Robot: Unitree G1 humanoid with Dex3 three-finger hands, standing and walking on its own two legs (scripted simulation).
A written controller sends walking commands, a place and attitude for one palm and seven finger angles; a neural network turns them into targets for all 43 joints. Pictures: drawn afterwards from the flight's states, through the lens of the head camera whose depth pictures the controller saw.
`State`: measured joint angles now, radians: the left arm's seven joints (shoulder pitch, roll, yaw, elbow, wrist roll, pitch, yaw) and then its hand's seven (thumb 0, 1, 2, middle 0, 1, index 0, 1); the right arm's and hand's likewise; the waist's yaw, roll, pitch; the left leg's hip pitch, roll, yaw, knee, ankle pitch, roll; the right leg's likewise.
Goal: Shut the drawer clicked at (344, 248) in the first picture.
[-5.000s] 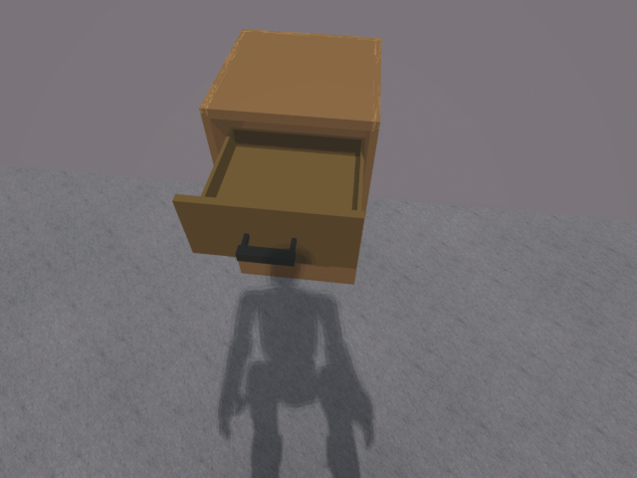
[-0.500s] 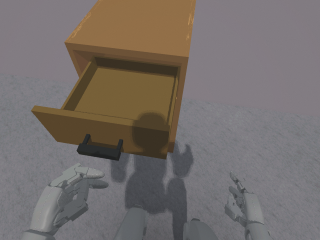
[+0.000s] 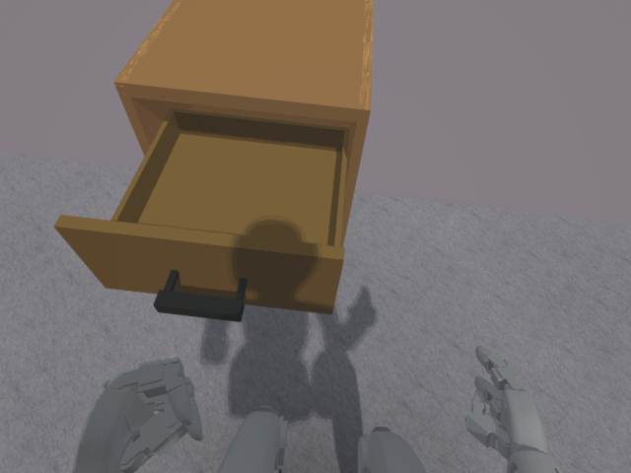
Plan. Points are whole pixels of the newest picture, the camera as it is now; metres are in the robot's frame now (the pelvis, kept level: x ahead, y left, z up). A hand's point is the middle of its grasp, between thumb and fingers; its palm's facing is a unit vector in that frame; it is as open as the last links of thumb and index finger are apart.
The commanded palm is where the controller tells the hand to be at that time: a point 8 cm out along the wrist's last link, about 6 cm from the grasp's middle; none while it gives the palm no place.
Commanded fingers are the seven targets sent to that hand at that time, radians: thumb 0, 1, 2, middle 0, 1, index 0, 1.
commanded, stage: raise the hand and make a fist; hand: left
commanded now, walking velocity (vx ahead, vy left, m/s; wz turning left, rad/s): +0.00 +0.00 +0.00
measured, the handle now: (204, 293) +0.36 +0.19 -0.05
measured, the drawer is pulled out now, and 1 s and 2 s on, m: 0.28 0.28 0.28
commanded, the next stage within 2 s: bring the fist close to the handle in 0.74 s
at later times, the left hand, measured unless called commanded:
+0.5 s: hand (180, 428) +0.17 +0.15 +0.05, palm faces -0.04 -1.00 +0.00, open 3.3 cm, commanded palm +0.14 +0.21 +0.06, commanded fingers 0.00 0.90 0.90 -1.40 -1.60 -1.40 -1.60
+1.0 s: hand (189, 425) +0.17 +0.15 +0.04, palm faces -0.03 -1.00 -0.02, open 3.3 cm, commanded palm +0.15 +0.20 +0.04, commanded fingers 0.00 0.90 0.90 -1.40 -1.60 -1.40 -1.60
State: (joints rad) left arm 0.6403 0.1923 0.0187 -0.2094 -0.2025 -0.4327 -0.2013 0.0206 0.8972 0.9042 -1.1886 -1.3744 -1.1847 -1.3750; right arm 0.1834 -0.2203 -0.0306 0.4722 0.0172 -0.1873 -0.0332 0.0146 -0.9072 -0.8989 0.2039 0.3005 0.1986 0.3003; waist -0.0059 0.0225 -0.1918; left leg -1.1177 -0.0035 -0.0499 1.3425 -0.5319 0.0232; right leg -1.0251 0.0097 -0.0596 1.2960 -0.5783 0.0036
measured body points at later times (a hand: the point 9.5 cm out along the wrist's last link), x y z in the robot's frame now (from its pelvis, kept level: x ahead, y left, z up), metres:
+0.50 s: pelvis +0.01 +0.00 +0.00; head +0.08 +0.02 +0.44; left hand +0.17 +0.20 +0.05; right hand +0.23 -0.21 -0.06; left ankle +0.06 +0.10 -0.61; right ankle +0.03 -0.13 -0.61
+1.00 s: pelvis +0.01 -0.01 -0.01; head +0.08 +0.01 +0.44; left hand +0.17 +0.20 +0.04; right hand +0.23 -0.23 -0.06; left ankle +0.06 +0.10 -0.61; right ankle +0.03 -0.13 -0.61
